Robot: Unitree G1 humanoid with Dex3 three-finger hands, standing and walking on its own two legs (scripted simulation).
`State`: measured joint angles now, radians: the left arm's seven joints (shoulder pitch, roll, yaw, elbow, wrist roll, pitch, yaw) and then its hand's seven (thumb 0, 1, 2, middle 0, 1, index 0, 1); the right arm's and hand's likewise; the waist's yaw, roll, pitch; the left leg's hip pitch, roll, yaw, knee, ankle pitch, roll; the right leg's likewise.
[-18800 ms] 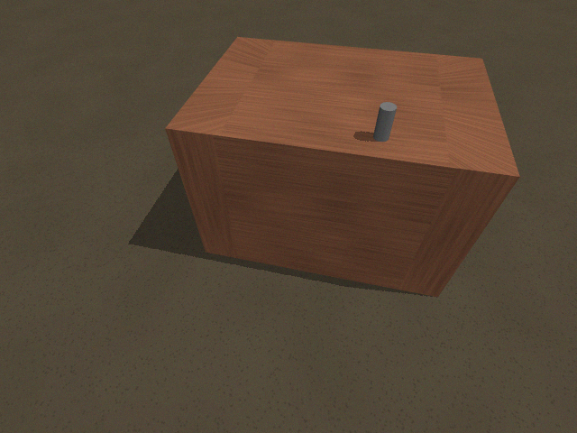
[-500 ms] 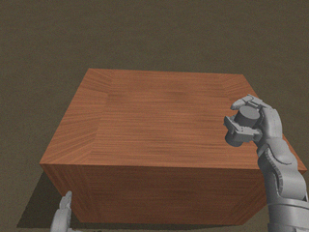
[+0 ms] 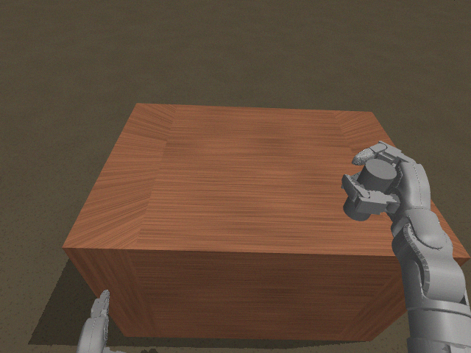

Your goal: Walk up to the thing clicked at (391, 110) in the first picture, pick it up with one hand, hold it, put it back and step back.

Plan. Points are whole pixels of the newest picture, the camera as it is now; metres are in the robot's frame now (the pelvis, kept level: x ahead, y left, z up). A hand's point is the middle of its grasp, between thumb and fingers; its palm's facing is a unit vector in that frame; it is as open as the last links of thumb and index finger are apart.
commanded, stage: hold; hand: right
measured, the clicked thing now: (367, 191) +0.33 -0.18 +0.15
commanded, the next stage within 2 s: crouch in 0.72 s
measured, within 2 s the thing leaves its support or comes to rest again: neither
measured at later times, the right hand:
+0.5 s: hand (359, 182) +0.34 -0.17 +0.17, palm faces +0.10 +0.99 -0.01, open 6.3 cm
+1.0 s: hand (358, 186) +0.34 -0.17 +0.16, palm faces +0.12 +0.99 +0.01, open 6.3 cm
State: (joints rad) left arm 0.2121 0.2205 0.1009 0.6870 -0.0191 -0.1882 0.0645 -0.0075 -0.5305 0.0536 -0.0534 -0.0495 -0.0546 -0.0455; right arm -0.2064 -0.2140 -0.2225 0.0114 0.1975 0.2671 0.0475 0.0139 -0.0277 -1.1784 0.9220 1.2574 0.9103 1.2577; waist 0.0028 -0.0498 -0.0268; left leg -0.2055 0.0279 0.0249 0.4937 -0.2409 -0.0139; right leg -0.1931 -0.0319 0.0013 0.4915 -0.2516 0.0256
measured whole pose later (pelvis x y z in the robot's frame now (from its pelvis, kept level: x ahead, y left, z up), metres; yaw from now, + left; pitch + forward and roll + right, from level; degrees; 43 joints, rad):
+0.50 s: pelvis +0.00 +0.00 +0.00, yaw +0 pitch -3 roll +0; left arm 0.20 0.22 0.11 0.69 -0.02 -0.17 0.06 -0.01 -0.53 0.05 -0.05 -0.05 -0.05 -0.05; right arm -0.22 -0.21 -0.22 0.02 0.20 0.30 0.05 0.01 -0.03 -1.18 0.92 1.26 0.91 1.26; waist 0.00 -0.06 -0.03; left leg -0.20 0.03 0.03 0.49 -0.24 -0.01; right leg -0.18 -0.03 0.00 0.48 -0.25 0.03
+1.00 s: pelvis +0.00 +0.00 +0.00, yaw +0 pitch -3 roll +0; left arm 0.21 0.21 0.09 0.69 -0.02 -0.19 0.06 -0.01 -0.53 0.06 -0.05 -0.05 -0.05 -0.04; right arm -0.24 -0.22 -0.23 0.10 0.20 0.27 0.05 0.01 -0.02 -1.19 0.93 1.26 0.92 1.26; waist 0.01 -0.04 -0.02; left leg -0.20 0.03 0.03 0.49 -0.24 -0.01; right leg -0.19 -0.03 0.01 0.48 -0.24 0.03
